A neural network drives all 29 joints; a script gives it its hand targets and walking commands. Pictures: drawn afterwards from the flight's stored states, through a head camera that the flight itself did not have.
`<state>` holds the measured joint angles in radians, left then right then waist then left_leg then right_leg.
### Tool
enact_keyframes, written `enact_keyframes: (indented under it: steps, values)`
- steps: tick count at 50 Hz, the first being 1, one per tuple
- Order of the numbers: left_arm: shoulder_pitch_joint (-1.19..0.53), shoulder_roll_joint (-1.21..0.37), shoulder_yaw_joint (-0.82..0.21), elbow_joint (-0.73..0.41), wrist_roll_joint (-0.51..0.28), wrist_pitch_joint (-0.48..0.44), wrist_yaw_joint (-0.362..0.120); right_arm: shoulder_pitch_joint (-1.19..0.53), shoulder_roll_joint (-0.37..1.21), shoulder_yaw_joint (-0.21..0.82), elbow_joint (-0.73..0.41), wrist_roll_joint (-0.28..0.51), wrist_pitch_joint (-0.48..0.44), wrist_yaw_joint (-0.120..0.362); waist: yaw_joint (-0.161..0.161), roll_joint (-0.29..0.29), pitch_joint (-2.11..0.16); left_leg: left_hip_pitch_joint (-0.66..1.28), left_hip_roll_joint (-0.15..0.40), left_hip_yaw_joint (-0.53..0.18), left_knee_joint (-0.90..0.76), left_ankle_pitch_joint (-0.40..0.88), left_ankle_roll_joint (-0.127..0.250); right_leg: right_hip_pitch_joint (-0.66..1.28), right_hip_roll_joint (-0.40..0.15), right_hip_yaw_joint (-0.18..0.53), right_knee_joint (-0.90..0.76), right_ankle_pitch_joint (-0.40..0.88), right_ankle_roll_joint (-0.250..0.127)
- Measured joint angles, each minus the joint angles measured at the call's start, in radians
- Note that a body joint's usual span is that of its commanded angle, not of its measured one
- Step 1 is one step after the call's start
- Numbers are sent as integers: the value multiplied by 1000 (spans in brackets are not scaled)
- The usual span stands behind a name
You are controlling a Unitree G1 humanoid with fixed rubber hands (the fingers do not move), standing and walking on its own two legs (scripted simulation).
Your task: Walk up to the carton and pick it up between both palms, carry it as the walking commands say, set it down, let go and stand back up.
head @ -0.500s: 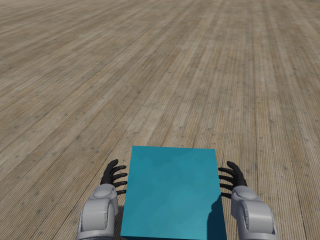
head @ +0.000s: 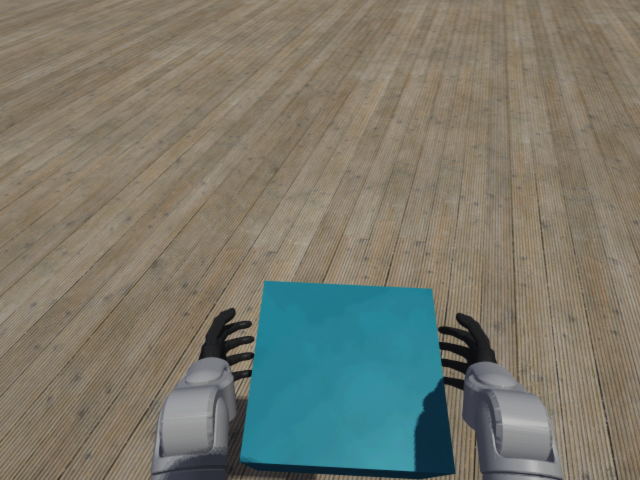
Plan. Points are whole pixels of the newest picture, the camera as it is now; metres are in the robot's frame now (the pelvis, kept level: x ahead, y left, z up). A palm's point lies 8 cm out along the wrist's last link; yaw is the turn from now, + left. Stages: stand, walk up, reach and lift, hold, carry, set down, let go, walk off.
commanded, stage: carry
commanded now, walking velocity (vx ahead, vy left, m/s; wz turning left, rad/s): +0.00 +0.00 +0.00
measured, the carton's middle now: (343, 381) +0.30 +0.00 -0.05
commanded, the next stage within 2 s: none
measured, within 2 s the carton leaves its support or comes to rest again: neither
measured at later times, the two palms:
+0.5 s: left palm (224, 349) +0.29 +0.15 +0.04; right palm (471, 349) +0.30 -0.15 +0.04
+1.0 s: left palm (230, 344) +0.30 +0.15 +0.04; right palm (474, 344) +0.30 -0.16 +0.04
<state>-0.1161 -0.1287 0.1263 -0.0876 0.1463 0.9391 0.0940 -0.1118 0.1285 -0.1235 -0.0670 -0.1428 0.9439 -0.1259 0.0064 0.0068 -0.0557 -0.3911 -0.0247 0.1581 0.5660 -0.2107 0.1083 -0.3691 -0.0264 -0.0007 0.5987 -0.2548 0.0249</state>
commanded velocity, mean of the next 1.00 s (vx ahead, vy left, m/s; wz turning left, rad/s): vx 0.00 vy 0.00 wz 0.00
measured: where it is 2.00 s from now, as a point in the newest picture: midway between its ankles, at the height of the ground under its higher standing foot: outside the picture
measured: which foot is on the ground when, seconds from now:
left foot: down 0.00-1.00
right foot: down 0.00-1.00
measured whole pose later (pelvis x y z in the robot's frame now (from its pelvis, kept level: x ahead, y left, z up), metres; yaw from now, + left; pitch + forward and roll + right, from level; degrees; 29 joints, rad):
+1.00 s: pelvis +0.03 -0.01 +0.00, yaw +0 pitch +1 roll +0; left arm -0.19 -0.14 0.14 0.02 0.13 0.93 0.19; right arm -0.19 0.14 -0.15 0.02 -0.15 0.93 -0.16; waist 0.01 0.00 -0.04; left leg -0.35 -0.02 0.15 0.60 -0.27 0.09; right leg -0.32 -0.02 -0.01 0.62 -0.31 0.02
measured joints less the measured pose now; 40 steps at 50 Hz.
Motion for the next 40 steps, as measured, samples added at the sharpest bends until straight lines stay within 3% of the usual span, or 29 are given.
enact_keyframes:
  steps: [14,18,20,25,29,32,35,40]
  values:
    - [-48,-5,8,65,-20,-11,96,-55,6,-1,61,-8,2,-26,14,-7,20,24,3,5,8,-21,-5,21,2,6,9,-21,0]
    - [-55,-6,-3,52,-40,-4,125,-64,7,-7,44,7,11,-53,17,-2,28,27,3,3,15,-29,-7,26,3,4,13,-27,-1]
    - [-71,-8,8,72,-31,-6,114,-78,9,-18,62,-6,8,-38,15,-1,28,30,4,1,14,-30,-7,31,4,3,10,-28,-1]
    - [-84,-10,23,82,-28,-3,107,-90,11,-17,61,7,19,-64,11,-2,29,32,4,0,15,-34,-10,31,4,2,14,-34,-3]
    - [-91,-12,28,116,-12,-19,93,-98,12,-33,94,-16,-3,-34,10,-1,26,39,2,1,13,-37,-11,36,1,2,17,-40,-3]
    - [-80,-10,15,99,-28,-15,109,-87,10,-26,76,-2,0,-48,7,4,32,40,2,-1,15,-40,-11,39,2,0,15,-42,-4]
    - [-84,-10,17,122,-9,-27,95,-88,10,-33,102,-13,-20,-33,4,3,33,44,1,-4,15,-42,-13,44,1,-2,15,-44,-4]
    - [-68,-8,6,71,-41,-7,121,-71,8,-16,51,24,-1,-67,4,-5,41,42,2,-4,22,-49,-14,42,1,-2,24,-53,-5]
